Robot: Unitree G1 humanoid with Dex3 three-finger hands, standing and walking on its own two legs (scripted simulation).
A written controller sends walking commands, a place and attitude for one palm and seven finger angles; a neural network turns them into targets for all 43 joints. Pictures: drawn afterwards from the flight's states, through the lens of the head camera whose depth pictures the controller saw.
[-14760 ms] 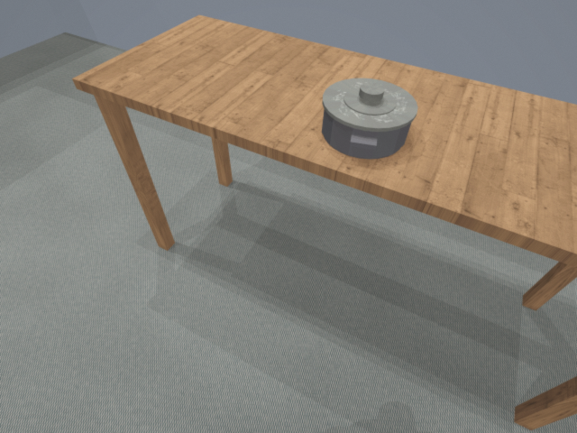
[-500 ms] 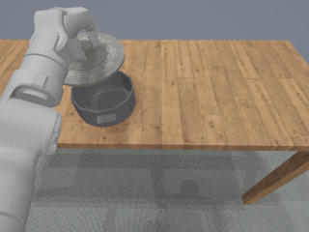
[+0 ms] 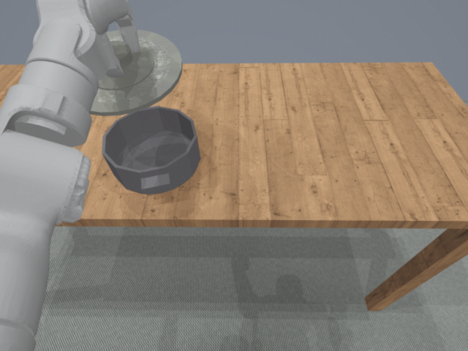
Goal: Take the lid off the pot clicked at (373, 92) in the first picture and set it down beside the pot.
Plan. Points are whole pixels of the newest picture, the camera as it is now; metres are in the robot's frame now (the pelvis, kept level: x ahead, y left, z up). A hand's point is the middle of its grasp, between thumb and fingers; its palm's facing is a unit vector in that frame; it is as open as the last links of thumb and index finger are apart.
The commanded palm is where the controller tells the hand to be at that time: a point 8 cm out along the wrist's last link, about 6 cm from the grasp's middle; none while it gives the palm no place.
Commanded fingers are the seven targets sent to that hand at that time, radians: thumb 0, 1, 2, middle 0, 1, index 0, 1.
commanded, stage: lift the lid straight up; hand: left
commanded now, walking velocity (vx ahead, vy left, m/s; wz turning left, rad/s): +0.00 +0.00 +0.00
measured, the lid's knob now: (115, 55) +0.52 +0.16 +0.25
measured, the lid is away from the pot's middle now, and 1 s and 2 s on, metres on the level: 0.02 0.11 0.23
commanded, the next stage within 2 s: move the lid sideways beside the pot in 0.04 s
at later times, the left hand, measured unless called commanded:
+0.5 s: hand (77, 57) +0.49 +0.20 +0.26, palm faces -0.25 -0.04 -0.97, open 8.1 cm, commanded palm +0.49 +0.20 +0.33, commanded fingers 0.00 0.65 0.92 -0.80 -1.09 -0.78 -1.08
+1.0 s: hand (43, 61) +0.48 +0.25 +0.26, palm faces -0.27 -0.05 -0.96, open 8.1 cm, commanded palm +0.49 +0.25 +0.33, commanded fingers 0.00 0.65 0.92 -0.80 -1.09 -0.78 -1.08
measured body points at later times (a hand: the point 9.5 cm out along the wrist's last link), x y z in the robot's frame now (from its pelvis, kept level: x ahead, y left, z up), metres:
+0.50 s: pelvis +0.00 +0.00 +0.00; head +0.04 -0.01 +0.45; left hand +0.50 +0.20 +0.32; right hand +0.07 -0.27 -0.12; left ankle +0.00 +0.08 -0.74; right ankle -0.02 -0.13 -0.74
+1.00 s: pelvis +0.00 +0.01 +0.00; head +0.04 +0.01 +0.45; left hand +0.49 +0.25 +0.32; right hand +0.06 -0.26 -0.13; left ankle +0.00 +0.08 -0.74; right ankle -0.02 -0.13 -0.74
